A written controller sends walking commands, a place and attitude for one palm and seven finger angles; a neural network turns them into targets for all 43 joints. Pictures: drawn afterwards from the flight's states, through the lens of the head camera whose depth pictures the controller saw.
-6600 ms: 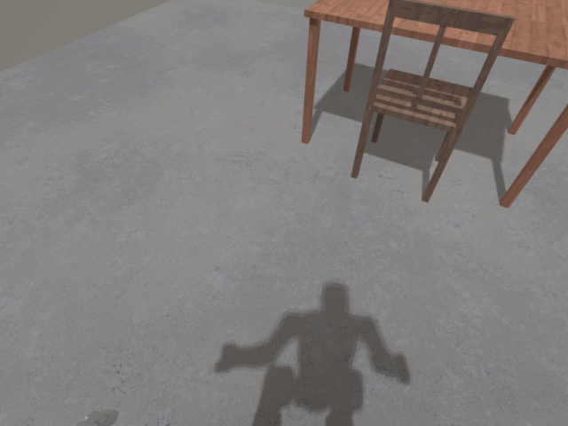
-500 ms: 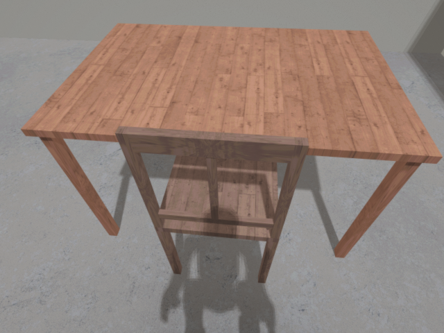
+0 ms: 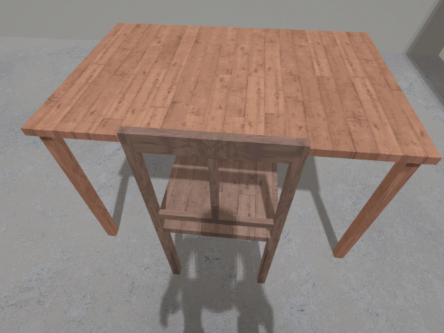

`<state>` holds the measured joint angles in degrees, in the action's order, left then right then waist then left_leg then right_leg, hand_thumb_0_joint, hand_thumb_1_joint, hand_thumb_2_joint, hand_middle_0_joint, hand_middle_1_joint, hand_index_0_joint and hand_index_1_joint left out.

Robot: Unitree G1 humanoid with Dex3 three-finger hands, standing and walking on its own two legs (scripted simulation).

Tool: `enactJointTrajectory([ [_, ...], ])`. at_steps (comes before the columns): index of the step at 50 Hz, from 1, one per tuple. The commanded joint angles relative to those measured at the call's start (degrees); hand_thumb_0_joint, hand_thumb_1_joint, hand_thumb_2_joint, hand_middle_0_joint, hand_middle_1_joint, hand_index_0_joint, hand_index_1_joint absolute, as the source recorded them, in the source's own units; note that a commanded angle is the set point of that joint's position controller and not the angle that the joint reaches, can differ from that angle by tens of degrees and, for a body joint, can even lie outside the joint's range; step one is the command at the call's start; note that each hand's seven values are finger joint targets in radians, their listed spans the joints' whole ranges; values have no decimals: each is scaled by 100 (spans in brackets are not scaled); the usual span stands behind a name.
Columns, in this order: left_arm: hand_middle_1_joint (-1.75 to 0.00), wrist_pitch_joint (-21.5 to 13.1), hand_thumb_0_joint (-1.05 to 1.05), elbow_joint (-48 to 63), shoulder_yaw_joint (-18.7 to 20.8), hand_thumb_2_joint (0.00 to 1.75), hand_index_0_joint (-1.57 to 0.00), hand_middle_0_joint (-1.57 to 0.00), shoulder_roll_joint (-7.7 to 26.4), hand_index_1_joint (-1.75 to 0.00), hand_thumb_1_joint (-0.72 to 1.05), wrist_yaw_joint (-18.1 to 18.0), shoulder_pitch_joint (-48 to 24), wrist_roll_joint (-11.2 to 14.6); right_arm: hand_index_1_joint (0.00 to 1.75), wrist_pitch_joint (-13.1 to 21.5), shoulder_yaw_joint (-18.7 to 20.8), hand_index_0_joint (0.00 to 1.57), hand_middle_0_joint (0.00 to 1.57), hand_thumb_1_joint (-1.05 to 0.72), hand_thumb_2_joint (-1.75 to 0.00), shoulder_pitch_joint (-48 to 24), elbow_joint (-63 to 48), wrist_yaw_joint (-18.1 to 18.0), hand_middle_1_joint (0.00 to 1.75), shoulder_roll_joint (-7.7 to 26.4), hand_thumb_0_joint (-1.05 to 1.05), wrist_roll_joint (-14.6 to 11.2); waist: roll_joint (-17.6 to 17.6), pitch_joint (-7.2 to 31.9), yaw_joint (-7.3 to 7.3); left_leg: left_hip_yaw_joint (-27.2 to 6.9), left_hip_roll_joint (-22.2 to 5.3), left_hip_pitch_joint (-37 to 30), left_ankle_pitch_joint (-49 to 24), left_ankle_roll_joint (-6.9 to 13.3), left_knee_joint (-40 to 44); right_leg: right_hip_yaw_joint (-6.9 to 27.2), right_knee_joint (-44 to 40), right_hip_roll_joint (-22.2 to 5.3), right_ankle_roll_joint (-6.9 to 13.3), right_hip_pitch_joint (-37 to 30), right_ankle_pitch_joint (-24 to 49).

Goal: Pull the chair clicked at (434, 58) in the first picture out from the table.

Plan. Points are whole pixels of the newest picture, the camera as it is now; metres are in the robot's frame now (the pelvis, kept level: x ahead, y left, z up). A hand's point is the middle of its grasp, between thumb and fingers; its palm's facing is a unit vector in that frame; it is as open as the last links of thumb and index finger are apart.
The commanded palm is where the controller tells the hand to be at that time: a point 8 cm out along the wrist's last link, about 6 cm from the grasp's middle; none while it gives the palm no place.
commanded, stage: look again from close up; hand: left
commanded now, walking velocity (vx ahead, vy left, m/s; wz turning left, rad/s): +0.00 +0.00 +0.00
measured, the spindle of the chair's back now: (214, 189) +0.48 +0.05 -0.11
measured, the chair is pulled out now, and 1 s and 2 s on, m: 0.00 0.00 0.00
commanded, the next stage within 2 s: shuffle to correct the standing spot in 0.56 s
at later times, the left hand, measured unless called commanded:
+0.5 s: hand out of the picture -0.02 +0.16 -0.18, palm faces +0.03 -0.98 -0.17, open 7.3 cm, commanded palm none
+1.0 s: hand out of the picture -0.01 +0.18 -0.18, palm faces +0.09 -0.98 -0.16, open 7.3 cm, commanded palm none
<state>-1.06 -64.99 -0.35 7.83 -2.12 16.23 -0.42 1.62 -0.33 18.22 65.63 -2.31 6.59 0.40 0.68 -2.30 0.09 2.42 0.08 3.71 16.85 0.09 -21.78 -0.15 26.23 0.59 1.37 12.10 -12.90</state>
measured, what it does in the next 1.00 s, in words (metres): stands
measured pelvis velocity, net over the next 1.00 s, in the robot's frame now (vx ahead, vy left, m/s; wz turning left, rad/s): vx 0.01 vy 0.02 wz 0.01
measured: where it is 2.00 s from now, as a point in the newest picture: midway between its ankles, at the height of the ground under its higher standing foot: outside the picture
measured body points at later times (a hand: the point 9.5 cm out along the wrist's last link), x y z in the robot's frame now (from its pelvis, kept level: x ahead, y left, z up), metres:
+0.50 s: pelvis -0.01 +0.00 +0.00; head +0.01 -0.01 +0.45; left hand -0.02 +0.21 -0.16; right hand -0.04 -0.20 -0.16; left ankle -0.06 +0.12 -0.74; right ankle +0.01 -0.10 -0.74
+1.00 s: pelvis +0.01 +0.02 -0.01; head +0.03 +0.03 +0.44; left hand -0.02 +0.23 -0.17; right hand -0.03 -0.19 -0.16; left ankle -0.06 +0.12 -0.74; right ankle +0.01 -0.10 -0.74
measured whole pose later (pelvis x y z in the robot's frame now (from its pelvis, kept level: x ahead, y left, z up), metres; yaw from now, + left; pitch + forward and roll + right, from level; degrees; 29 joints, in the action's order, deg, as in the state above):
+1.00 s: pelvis +0.01 +0.02 -0.01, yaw +0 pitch +0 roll +0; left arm -0.5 -62.5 1.3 7.3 -1.9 19.4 -0.9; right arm 0.3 0.2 21.6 64.0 -1.5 6.9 0.9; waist -0.8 -1.7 -1.3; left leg 2.3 1.0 6.8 21.1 1.8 -27.7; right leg -0.2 30.0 -0.4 0.4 14.1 -16.2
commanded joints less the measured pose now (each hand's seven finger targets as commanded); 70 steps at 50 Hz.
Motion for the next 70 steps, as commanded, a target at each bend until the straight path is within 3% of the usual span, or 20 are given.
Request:
enactJointTrajectory([
  [1, -30, -84, 0, 189, 97, 90, -20, -20, 480, -30, 90, -32, 362, -25, 30, 24, 42, 20, 20, -90, -90, 508, -85, -8, 30, 402, 0, 0, -55, -293, -15, -388, -560, 446, -881, 160, 428, 520, -437, -566, 150, -53, 1007],
  [20, -30, -88, 0, 161, 67, 90, -20, -20, 435, -30, 90, -35, 535, -26, 30, -4, 31, 20, 20, -90, -90, 578, -56, 5, 30, 285, 0, -16, -112, -425, -15, -367, -513, 547, -511, 155, 444, 590, -630, -539, 157, 42, 571],
  [33, -30, -98, 0, 167, 62, 90, -20, -20, 402, -30, 90, -46, 590, -30, 30, 29, 21, 20, 20, -90, -90, 640, -43, 3, 30, 277, 0, -23, -128, -347, -25, -380, -526, 534, -757, 155, 412, 523, -531, -558, 146, -35, 828],
  [41, -30, -40, 0, 301, 215, 90, -20, -20, 640, -30, 90, -34, 645, -75, 30, -113, 59, 20, 20, -90, -90, 782, -170, 78, 30, 331, 0, 48, -349, -634, -114, -145, -208, 1003, 320, 166, -22, 1031, -827, -797, 393, 180, -1121],
  [47, -30, -3, 0, 436, 371, 90, -20, -20, 811, -30, 90, -43, 722, -76, 30, -98, 68, 20, 20, -90, -90, 814, -336, 85, 30, 278, 0, 52, -695, -462, -144, -5, -46, 1181, 335, 130, -419, 1423, -814, -1195, 690, 11, -930],
  [49, -30, -1, 0, 508, 374, 90, -20, -20, 714, -30, 90, -46, 582, -80, 30, -38, 65, 20, 20, -90, -90, 966, -318, 73, 30, 277, 0, 54, -377, -342, -46, -83, -166, 761, 2, 168, -18, 1096, -353, -1011, 632, 188, -268],
  [50, -30, 6, 0, 568, 342, 90, -20, -20, 608, -30, 90, -34, 472, -78, 30, -7, 81, 20, 20, -90, -90, 1065, -269, 58, 30, 377, 0, 51, 143, -307, -1, -265, -380, 448, -529, 246, 145, 689, 49, -738, 520, 376, 6],
  [52, -30, -11, 0, 644, 261, 90, -20, -20, 354, -30, 90, -30, 282, -113, 30, 32, 97, 20, 20, -90, -90, 1331, -245, 8, 30, 622, 0, 53, 1030, -218, 78, -758, -961, 45, -2421, 555, 286, -117, 873, -219, 282, 728, -271],
  [53, -30, -11, 0, 668, 243, 90, -20, -20, 295, -30, 90, -44, 185, -122, 30, 22, 80, 20, 20, -90, -90, 1338, -251, -21, 30, 632, 0, 46, 1140, -318, 68, -862, -1110, -110, -3555, 711, 287, -308, 1175, -141, 216, 946, -882],
  [55, -30, 4, 0, 682, 237, 90, -20, -20, 321, -30, 90, -50, 163, -94, 30, -6, 58, 20, 20, -90, -90, 1230, -318, -32, 30, 627, 0, 57, 929, -439, -8, -836, -1212, -182, -4517, 929, 148, -372, 1402, -209, 206, 1075, -1485],
  [57, -30, -21, 0, 605, 243, 90, -20, -20, 289, -30, 90, -57, 331, -73, 30, 12, 29, 20, 20, -90, -90, 1046, -404, -55, 30, 630, 0, 56, 435, -400, -164, -760, -1081, -41, -5258, 777, -208, -305, 761, -324, 225, 558, -728],
  [58, -30, -57, 0, 475, 259, 90, -20, -20, 292, -30, 90, -74, 669, -56, 30, 35, 37, 20, 20, -90, -90, 897, -455, -81, 30, 675, 0, 23, 207, -181, -313, -641, -917, 41, -5583, 573, -561, -138, 387, -387, 265, 34, 415],
  [59, -30, -108, 0, 313, 280, 90, -20, -20, 440, -30, 90, -115, 1058, -34, 30, 64, 48, 20, 20, -90, -90, 818, -528, -105, 30, 658, 0, -21, -220, 148, -401, -494, -692, 360, -5222, 352, -926, 244, 312, -647, 366, -649, 2231],
  [60, -30, -145, 0, 216, 301, 90, -20, -20, 676, -30, 90, -132, 1243, -16, 30, 67, 62, 20, 20, -90, -90, 756, -589, -115, 30, 605, 0, -54, -463, 290, -400, -321, -473, 878, -3826, 168, -1063, 578, 394, -1089, 550, -1206, 4042],
  [61, -30, -134, 0, 178, 257, 90, -20, -20, 739, -30, 90, -131, 1142, -7, 30, 36, 81, 20, 20, -90, -90, 735, -571, -125, 30, 550, 0, -77, -649, 221, -246, -266, -284, 993, -2533, 7, -969, 718, 487, -1398, 736, -1180, 4844],
  [62, -30, -95, 0, 193, 261, 90, -20, -20, 741, -30, 90, -143, 893, -1, 30, -23, 110, 20, 20, -90, -90, 760, -502, -117, 30, 445, 0, -77, -949, 162, -123, -250, -262, 940, -1877, -46, -700, 586, 583, -1447, 777, -1044, 5029],
  [63, -30, -35, 0, 307, 228, 90, -20, -20, 648, -30, 90, -146, 579, -2, 30, -45, 124, 20, 20, -90, -90, 826, -436, -111, 30, 390, 0, -76, -786, -48, 6, -311, -362, 684, -2098, -52, -235, 333, 699, -1282, 626, -607, 4515],
  [65, -30, 27, 0, 516, 207, 90, -20, -20, 467, -30, 90, -144, 226, 9, 30, 15, 135, 20, 20, -90, -90, 888, -316, -125, 30, 445, 0, -35, 52, -266, 10, -516, -749, 211, -4404, 48, 65, 49, 822, -724, 170, -47, 2478],
  [68, -30, 143, 0, 655, 277, 90, -20, -20, 452, -30, 90, -187, 266, -11, 30, -6, 166, 20, 20, -90, -90, 739, -385, -152, 30, 608, 0, -33, 156, -164, -76, -753, -1157, -457, -6390, 248, -66, -56, 873, -390, 59, 439, -133],
  [70, -30, 196, 0, 738, 299, 90, -20, -20, 469, -30, 90, -184, 206, -10, 30, -24, 173, 20, 20, -90, -90, 623, -407, -164, 30, 645, 0, -21, 339, -126, -94, -842, -1306, -755, -7047, 403, -73, -110, 1069, -276, 27, 689, -869],
])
